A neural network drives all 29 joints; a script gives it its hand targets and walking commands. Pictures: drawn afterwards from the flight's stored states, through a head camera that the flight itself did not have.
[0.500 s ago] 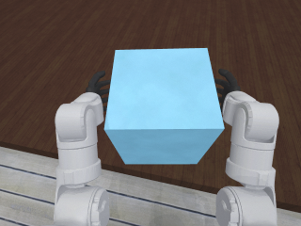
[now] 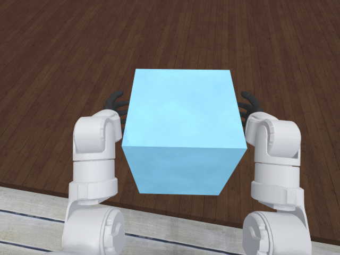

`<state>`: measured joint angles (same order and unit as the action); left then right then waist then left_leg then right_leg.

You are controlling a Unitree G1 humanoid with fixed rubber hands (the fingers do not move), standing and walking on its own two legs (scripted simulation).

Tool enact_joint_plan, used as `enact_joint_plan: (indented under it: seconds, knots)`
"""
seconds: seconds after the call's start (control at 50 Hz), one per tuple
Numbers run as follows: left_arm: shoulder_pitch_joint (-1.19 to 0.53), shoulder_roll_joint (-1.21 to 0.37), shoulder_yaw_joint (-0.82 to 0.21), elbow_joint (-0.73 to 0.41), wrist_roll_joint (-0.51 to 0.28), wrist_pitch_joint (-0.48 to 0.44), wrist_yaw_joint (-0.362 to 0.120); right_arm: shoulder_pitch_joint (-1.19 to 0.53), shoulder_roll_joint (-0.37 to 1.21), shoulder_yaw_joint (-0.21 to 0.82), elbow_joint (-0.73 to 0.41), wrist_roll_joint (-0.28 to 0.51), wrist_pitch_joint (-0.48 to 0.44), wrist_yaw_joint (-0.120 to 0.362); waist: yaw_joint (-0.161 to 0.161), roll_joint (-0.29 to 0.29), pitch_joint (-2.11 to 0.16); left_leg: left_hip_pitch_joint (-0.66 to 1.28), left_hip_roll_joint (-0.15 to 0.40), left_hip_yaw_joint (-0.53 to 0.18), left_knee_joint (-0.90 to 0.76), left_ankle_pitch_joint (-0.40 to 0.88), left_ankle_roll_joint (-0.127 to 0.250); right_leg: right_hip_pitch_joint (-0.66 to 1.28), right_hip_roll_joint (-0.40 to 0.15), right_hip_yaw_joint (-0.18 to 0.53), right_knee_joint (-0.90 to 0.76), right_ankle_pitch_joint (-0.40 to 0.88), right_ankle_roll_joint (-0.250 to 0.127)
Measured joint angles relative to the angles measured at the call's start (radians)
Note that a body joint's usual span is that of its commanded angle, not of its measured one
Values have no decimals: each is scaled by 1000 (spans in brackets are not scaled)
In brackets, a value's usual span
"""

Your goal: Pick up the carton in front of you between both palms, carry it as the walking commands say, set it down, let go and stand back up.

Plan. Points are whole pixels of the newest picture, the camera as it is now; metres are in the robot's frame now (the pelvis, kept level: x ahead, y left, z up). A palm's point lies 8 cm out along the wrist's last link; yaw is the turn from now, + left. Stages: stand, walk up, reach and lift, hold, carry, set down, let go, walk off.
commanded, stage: carry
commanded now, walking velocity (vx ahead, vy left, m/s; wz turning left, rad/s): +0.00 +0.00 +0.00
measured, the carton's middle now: (180, 137) +0.39 -0.01 +0.03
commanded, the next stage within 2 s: none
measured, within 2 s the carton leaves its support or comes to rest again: neither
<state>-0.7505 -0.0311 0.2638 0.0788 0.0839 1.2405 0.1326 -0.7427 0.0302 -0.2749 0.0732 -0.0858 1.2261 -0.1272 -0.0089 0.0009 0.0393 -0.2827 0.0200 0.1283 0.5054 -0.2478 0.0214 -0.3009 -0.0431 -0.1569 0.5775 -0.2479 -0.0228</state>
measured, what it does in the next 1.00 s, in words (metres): steps on the spot: left foot, then right foot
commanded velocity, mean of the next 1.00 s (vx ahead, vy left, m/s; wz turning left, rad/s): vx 0.00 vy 0.00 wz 0.00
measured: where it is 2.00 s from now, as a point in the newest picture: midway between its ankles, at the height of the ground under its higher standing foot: outside the picture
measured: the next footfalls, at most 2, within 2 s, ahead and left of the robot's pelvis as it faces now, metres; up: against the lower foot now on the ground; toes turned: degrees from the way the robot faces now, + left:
left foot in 0.30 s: +0.13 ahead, +0.08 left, +0.00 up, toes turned +6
right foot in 0.44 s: +0.04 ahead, -0.12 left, +0.00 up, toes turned -5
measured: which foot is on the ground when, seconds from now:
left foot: down 0.00-0.12, up 0.14-0.28, down 0.30-1.00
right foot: down 0.00-0.32, up 0.34-0.42, down 0.44-1.00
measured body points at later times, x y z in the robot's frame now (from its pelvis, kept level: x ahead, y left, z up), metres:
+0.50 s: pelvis +0.06 +0.00 -0.02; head +0.09 +0.01 +0.43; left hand +0.43 +0.15 +0.08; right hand +0.42 -0.15 +0.08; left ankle +0.09 +0.07 -0.75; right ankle +0.00 -0.11 -0.75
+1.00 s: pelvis +0.05 -0.02 -0.02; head +0.02 -0.02 +0.43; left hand +0.41 +0.13 +0.11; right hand +0.40 -0.17 +0.11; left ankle +0.09 +0.07 -0.75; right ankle +0.00 -0.11 -0.75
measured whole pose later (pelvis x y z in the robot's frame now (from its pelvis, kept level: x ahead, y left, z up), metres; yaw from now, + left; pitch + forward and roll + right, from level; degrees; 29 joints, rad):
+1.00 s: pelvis +0.05 -0.02 -0.02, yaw -1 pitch +1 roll +0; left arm -0.68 0.00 0.20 0.25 0.07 1.22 0.12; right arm -0.69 -0.01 -0.20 0.26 -0.07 1.21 -0.12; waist 0.00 0.01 -0.09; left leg -0.36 0.01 0.13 0.56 -0.22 0.05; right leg -0.22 0.00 -0.07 0.57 -0.38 -0.02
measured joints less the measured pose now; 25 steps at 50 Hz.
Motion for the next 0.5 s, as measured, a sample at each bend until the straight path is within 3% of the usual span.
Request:
enact_joint_plan:
  seconds: [0.08,0.14,0.2,0.24,0.3,0.36,0.4,0.48,0.5]
  knots:
    - [39,-3,-1,-78,-13,-15,-1,26,18,15,-64,-3,-19,-2,-5,8,0,-7,-4,-11,0,17,24,30,11,21,-64,-7,5]
    - [52,-14,-3,-99,-11,-26,-1,48,13,26,-95,4,-25,-2,8,18,-4,-70,9,-6,123,40,24,96,27,27,-192,-3,4]
    - [56,-29,-17,-99,0,-41,-1,66,0,21,-114,19,-28,-2,29,-5,-3,-159,-22,-22,250,-153,2,111,23,60,-200,-23,-19]
    - [71,-32,-27,-107,3,-44,-1,73,2,15,-119,21,-28,-1,37,-19,0,-190,-41,-24,201,-133,-3,122,18,75,-179,-48,-19]
    - [97,-21,-30,-114,-6,-41,-2,71,15,20,-100,11,-30,0,32,-13,-11,-157,-35,0,-3,150,5,130,22,55,-78,-124,-4]
    - [102,10,-31,-63,-23,-44,-6,74,33,31,-41,-14,-49,3,13,-44,-30,-137,-53,15,31,64,60,71,10,92,106,-262,12]
    - [103,18,-35,-18,-25,-44,-8,89,33,38,-6,-21,-52,4,10,-44,-39,-126,-54,16,38,25,69,37,15,118,131,-322,11]
    - [103,18,-58,29,-21,-45,-9,123,17,50,6,-10,-50,6,12,-25,-45,-105,-46,13,51,13,59,53,8,109,-5,-116,24]
    - [104,17,-62,32,-20,-45,-9,130,13,52,4,-6,-48,5,12,-19,-49,-101,-42,12,54,8,58,58,11,107,-4,-115,26]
